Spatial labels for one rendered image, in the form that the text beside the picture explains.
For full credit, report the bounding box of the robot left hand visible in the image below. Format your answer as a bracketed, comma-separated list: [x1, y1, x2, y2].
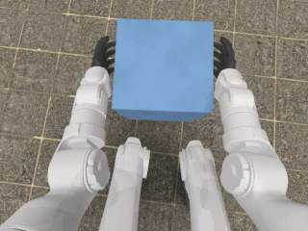
[91, 36, 116, 75]

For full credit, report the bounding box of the robot left upper arm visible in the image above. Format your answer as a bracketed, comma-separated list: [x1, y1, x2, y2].
[0, 146, 111, 231]

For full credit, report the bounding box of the robot left thigh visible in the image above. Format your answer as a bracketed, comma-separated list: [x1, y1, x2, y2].
[98, 142, 150, 231]

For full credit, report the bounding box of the left robot forearm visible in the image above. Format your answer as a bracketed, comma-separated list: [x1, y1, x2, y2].
[47, 66, 112, 184]

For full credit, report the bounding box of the right robot forearm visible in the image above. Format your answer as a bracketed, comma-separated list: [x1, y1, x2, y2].
[214, 68, 289, 183]

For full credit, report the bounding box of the robot right hand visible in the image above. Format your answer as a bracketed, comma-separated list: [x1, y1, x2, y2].
[213, 37, 236, 78]

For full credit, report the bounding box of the robot right shin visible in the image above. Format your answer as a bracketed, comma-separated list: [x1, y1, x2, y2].
[184, 140, 216, 199]

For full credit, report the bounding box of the robot right upper arm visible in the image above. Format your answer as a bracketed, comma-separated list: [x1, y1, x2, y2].
[219, 150, 308, 231]

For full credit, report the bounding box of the carton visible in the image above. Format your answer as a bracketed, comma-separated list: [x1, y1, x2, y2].
[112, 18, 214, 122]

